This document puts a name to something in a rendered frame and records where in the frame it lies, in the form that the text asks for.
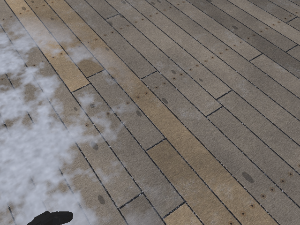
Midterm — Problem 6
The left robot hand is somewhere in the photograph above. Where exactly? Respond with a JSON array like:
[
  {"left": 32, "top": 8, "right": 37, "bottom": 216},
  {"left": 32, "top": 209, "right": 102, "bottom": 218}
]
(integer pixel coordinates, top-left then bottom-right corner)
[{"left": 27, "top": 211, "right": 73, "bottom": 225}]

